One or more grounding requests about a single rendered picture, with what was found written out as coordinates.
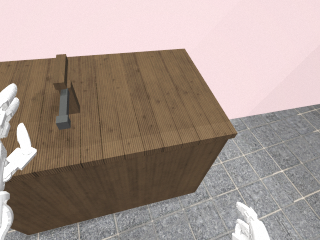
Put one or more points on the robot left hand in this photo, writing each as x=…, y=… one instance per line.
x=19, y=158

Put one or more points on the tap lever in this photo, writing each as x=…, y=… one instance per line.
x=63, y=120

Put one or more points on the left robot forearm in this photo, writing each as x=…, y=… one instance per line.
x=6, y=215

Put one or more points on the robot right hand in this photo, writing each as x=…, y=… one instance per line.
x=256, y=230

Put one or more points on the counter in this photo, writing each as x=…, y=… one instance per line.
x=144, y=127

